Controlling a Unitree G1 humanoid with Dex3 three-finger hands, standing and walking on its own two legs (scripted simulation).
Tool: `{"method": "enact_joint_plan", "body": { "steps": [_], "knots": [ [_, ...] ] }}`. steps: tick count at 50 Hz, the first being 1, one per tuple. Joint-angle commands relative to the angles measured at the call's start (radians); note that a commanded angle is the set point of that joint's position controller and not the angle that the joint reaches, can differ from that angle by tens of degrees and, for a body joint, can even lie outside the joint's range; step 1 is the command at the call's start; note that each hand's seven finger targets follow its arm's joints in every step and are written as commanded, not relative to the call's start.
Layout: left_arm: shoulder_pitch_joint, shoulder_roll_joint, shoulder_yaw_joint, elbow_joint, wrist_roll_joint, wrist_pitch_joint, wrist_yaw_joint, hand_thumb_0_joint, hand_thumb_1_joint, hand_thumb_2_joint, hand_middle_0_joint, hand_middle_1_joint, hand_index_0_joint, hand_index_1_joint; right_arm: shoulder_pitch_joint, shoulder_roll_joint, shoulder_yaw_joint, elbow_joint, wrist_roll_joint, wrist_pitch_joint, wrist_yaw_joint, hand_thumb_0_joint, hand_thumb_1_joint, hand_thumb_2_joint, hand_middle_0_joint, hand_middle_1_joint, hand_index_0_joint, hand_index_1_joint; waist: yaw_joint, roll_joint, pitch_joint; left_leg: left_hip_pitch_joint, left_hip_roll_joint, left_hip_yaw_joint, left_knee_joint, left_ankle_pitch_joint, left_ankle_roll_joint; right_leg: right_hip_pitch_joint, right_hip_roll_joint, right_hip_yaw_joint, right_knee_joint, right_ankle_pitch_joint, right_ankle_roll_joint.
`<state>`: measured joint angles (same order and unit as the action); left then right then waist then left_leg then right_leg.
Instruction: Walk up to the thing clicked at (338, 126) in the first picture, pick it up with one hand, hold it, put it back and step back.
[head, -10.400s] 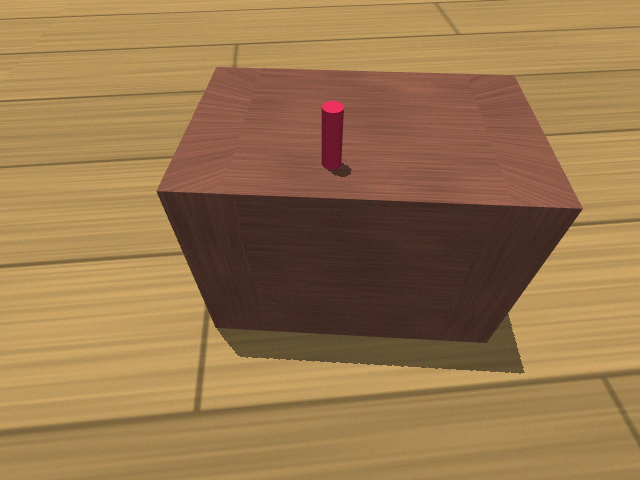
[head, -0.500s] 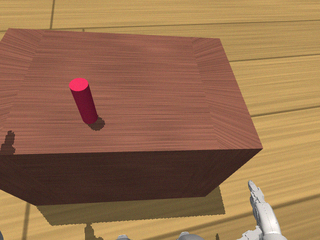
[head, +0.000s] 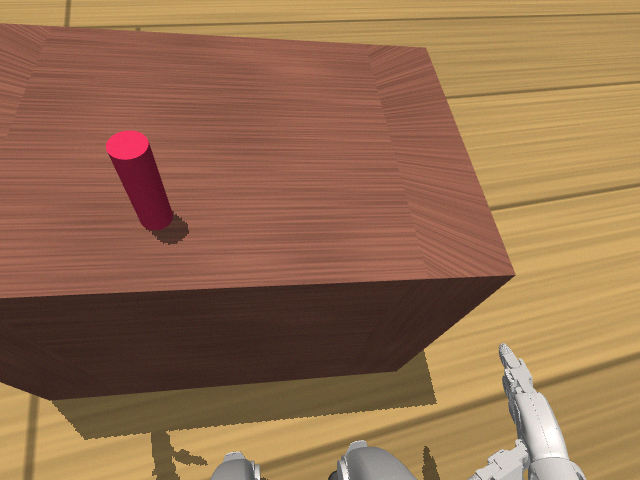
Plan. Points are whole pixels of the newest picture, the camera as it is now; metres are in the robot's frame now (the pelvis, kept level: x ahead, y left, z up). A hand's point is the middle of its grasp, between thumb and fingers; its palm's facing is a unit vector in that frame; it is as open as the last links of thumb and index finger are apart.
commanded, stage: go down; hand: left
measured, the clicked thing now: (143, 185) +0.51 +0.20 +0.01
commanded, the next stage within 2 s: approach in 0.78 s
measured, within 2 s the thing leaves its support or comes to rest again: neither
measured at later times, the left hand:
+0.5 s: hand out of the picture +0.43 +0.39 +0.11, palm faces +0.16 -0.99 +0.03, open 17.4 cm
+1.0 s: hand out of the picture +0.42 +0.38 +0.11, palm faces +0.17 -0.99 +0.03, open 17.5 cm
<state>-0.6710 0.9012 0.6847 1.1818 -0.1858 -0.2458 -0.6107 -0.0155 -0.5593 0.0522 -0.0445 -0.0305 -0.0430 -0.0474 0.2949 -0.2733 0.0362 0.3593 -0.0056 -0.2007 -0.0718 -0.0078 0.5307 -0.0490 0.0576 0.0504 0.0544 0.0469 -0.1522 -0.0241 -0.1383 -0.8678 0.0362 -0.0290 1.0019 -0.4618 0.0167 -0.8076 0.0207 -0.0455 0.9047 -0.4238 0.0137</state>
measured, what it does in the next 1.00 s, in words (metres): stands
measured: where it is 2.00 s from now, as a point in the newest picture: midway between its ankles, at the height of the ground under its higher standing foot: outside the picture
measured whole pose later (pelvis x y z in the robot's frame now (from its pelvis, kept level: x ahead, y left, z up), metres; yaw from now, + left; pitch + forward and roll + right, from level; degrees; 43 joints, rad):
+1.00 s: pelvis +0.00 +0.00 +0.00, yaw +0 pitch +19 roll -4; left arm -0.70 0.91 0.67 1.19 -0.18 -0.23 -0.62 -0.01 -0.56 0.04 -0.06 -0.05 -0.05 -0.07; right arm 0.32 -0.27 0.05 0.30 -0.01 -0.19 -0.07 -0.01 0.53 -0.05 0.06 0.05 0.05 0.05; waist -0.16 -0.03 -0.14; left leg -0.89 0.03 -0.03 1.03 -0.47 0.02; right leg -0.82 0.02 -0.05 0.93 -0.43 0.02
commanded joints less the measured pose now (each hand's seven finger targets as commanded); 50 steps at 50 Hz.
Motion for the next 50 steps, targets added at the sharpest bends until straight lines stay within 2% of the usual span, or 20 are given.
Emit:
{"method": "enact_joint_plan", "body": {
  "steps": [1,3,10,12,14,18,20,23,24,28,30,35,36,39,40,42,43,45,47,50],
  "knots": [
    [-0.333,0.42,0.043,-0.218,-0.029,-0.054,-0.007,0.0,-0.521,0.05,-0.046,-0.028,-0.044,-0.032,0.014,-0.166,-0.074,-0.156,0.009,-0.051,-0.019,0.0,0.558,-0.048,0.049,0.05,0.05,0.05,0.027,0.258,-0.392,0.367,-0.011,-0.019,-0.108,0.377,-0.007,0.087,0.004,0.004,-0.082,0.247,-0.037],
    [-0.343,0.424,0.044,-0.213,-0.031,-0.055,-0.01,0.0,-0.503,0.053,-0.045,-0.023,-0.038,-0.03,0.009,-0.172,-0.078,-0.15,0.008,-0.048,-0.019,0.0,0.553,-0.05,0.049,0.05,0.05,0.05,0.027,0.278,-0.415,0.391,-0.003,-0.03,-0.099,0.443,-0.013,0.067,0.006,-0.002,-0.07,0.266,-0.04],
    [-0.356,0.425,0.033,-0.188,-0.021,-0.039,-0.01,0.0,-0.498,0.045,-0.049,-0.02,-0.041,-0.028,-0.003,-0.187,-0.083,-0.189,0.007,-0.048,-0.024,0.0,0.551,-0.051,0.049,0.05,0.049,0.05,0.02,0.265,-0.425,0.409,0.003,-0.039,-0.094,0.461,-0.018,0.054,0.013,-0.008,-0.067,0.256,-0.041],
    [-0.364,0.433,0.032,-0.204,-0.019,-0.034,-0.01,0.0,-0.493,0.044,-0.045,-0.019,-0.04,-0.025,0.041,-0.171,-0.072,-0.14,0.005,-0.043,-0.02,0.0,0.551,-0.05,0.049,0.05,0.05,0.05,0.027,0.315,-0.421,0.432,0.007,-0.044,-0.091,0.53,-0.024,0.033,0.012,-0.011,-0.057,0.276,-0.043],
    [-0.337,0.422,0.032,-0.192,-0.02,-0.028,-0.009,0.0,-0.498,0.041,-0.048,-0.023,-0.043,-0.029,0.03,-0.193,-0.088,-0.182,0.004,-0.045,-0.02,0.0,0.55,-0.05,0.049,0.05,0.049,0.05,0.022,0.286,-0.444,0.452,0.012,-0.048,-0.084,0.573,-0.023,0.036,0.016,-0.016,-0.058,0.289,-0.041],
    [-0.298,0.411,0.038,-0.202,-0.022,-0.019,-0.01,0.0,-0.538,0.012,-0.054,-0.022,-0.053,-0.023,0.053,-0.179,-0.076,-0.168,0.004,-0.042,-0.014,0.0,0.541,-0.05,0.049,0.05,0.049,0.05,0.037,0.295,-0.455,0.472,0.017,-0.054,-0.084,0.645,-0.025,0.042,0.018,-0.021,-0.052,0.305,-0.04],
    [-0.318,0.395,0.028,-0.218,-0.026,-0.021,-0.01,0.0,-0.522,0.037,-0.049,-0.031,-0.045,-0.035,0.037,-0.189,-0.087,-0.172,0.003,-0.044,-0.011,0.0,0.543,-0.051,0.049,0.05,0.049,0.05,0.031,0.279,-0.434,0.453,0.013,-0.05,-0.081,0.617,-0.022,0.043,0.018,-0.018,-0.055,0.306,-0.039],
    [-0.301,0.43,0.066,-0.239,-0.03,-0.023,-0.005,0.0,-0.536,0.039,-0.05,-0.037,-0.047,-0.041,0.026,-0.184,-0.086,-0.167,0.006,-0.04,-0.011,0.0,0.541,-0.051,0.049,0.05,0.049,0.05,0.054,0.296,-0.433,0.449,0.01,-0.05,-0.083,0.623,-0.025,0.054,0.014,-0.014,-0.053,0.306,-0.04],
    [-0.293,0.424,0.061,-0.259,-0.026,-0.021,-0.002,0.0,-0.53,0.035,-0.049,-0.032,-0.046,-0.036,0.025,-0.189,-0.089,-0.194,0.005,-0.039,-0.01,0.0,0.539,-0.052,0.049,0.05,0.049,0.05,0.054,0.29,-0.468,0.466,0.01,-0.047,-0.083,0.641,-0.022,0.077,0.015,-0.015,-0.054,0.327,-0.04],
    [-0.292,0.371,0.039,-0.261,-0.027,-0.022,-0.003,0.0,-0.543,0.039,-0.05,-0.042,-0.047,-0.046,0.036,-0.172,-0.079,-0.161,0.003,-0.041,-0.011,0.0,0.535,-0.053,0.049,0.05,0.049,0.05,0.046,0.292,-0.422,0.478,0.015,-0.051,-0.095,0.646,-0.027,0.051,0.018,-0.018,-0.057,0.311,-0.039],
    [-0.315,0.371,0.032,-0.283,-0.032,-0.024,-0.005,0.0,-0.541,0.045,-0.044,-0.041,-0.043,-0.044,0.028,-0.19,-0.099,-0.14,0.004,-0.041,-0.013,0.0,0.539,-0.052,0.049,0.05,0.05,0.05,0.042,0.31,-0.409,0.473,0.016,-0.057,-0.101,0.625,-0.027,0.036,0.018,-0.017,-0.053,0.281,-0.041],
    [-0.31,0.372,0.035,-0.253,-0.031,-0.027,-0.005,0.0,-0.567,0.039,-0.049,-0.041,-0.046,-0.046,0.036,-0.186,-0.095,-0.165,0.003,-0.043,-0.013,0.0,0.535,-0.052,0.049,0.05,0.049,0.05,0.03,0.258,-0.399,0.434,0.003,-0.04,-0.097,0.556,-0.016,0.063,0.012,-0.011,-0.063,0.3,-0.04],
    [-0.325,0.382,0.032,-0.272,-0.029,-0.03,-0.009,0.0,-0.565,0.046,-0.049,-0.045,-0.047,-0.049,0.055,-0.16,-0.074,-0.152,0.004,-0.041,-0.011,0.0,0.54,-0.051,0.049,0.05,0.049,0.05,0.031,0.273,-0.407,0.436,-0.003,-0.031,-0.093,0.546,-0.012,0.075,0.01,-0.006,-0.068,0.308,-0.037],
    [-0.31,0.361,0.022,-0.221,-0.027,-0.029,-0.012,0.0,-0.603,0.033,-0.052,-0.047,-0.053,-0.049,0.052,-0.178,-0.089,-0.17,0.004,-0.043,-0.014,0.0,0.534,-0.052,0.049,0.05,0.05,0.05,0.014,0.23,-0.386,0.4,-0.011,-0.023,-0.089,0.488,-0.004,0.076,0.007,-0.001,-0.073,0.304,-0.033],
    [-0.317,0.373,0.03,-0.221,-0.028,-0.032,-0.014,0.0,-0.602,0.032,-0.047,-0.049,-0.054,-0.046,0.043,-0.162,-0.074,-0.152,0.006,-0.043,-0.011,0.0,0.541,-0.05,0.049,0.05,0.05,0.05,0.025,0.251,-0.354,0.377,-0.013,-0.025,-0.098,0.443,-0.008,0.061,0.005,-0.001,-0.071,0.267,-0.035],
    [-0.336,0.4,0.035,-0.235,-0.029,-0.039,-0.01,0.0,-0.59,0.04,-0.044,-0.048,-0.049,-0.047,0.032,-0.188,-0.097,-0.169,0.005,-0.045,-0.015,0.0,0.541,-0.05,0.049,0.05,0.05,0.05,0.019,0.244,-0.366,0.365,-0.017,-0.019,-0.097,0.398,-0.004,0.06,0.004,0.003,-0.071,0.248,-0.036],
    [-0.341,0.384,0.024,-0.222,-0.03,-0.04,-0.011,0.0,-0.594,0.034,-0.052,-0.048,-0.054,-0.048,0.04,-0.172,-0.083,-0.169,0.005,-0.044,-0.012,0.0,0.54,-0.05,0.049,0.05,0.05,0.05,0.016,0.242,-0.37,0.36,-0.018,-0.018,-0.091,0.399,-0.002,0.065,0.002,0.004,-0.072,0.257,-0.035],
    [-0.346,0.424,0.045,-0.236,-0.021,-0.041,-0.009,0.0,-0.552,0.05,-0.086,-0.067,-0.068,-0.086,0.001,-0.192,-0.092,-0.248,0.008,-0.05,-0.016,0.0,0.563,-0.043,0.049,0.05,0.049,0.05,0.019,0.228,-0.401,0.374,-0.019,-0.017,-0.095,0.381,-0.003,0.088,0.003,0.005,-0.075,0.256,-0.033],
    [-0.356,0.407,0.035,-0.213,-0.021,-0.046,-0.007,0.0,-0.512,0.046,-0.073,-0.054,-0.059,-0.069,0.034,-0.165,-0.069,-0.224,0.006,-0.044,-0.013,0.0,0.56,-0.043,0.049,0.05,0.049,0.05,0.018,0.254,-0.383,0.361,-0.019,-0.02,-0.095,0.375,-0.009,0.075,0.003,0.002,-0.068,0.243,-0.037],
    [-0.362,0.315,-0.023,-0.169,-0.027,-0.049,-0.01,0.0,-0.512,0.063,-0.076,-0.062,-0.055,-0.083,0.01,-0.141,-0.04,-0.213,0.006,-0.045,-0.008,0.0,0.56,-0.044,0.049,0.05,0.049,0.05,0.01,0.238,-0.342,0.325,-0.015,-0.027,-0.092,0.35,-0.007,0.018,0.006,-0.001,-0.059,0.208,-0.041]
  ]
}}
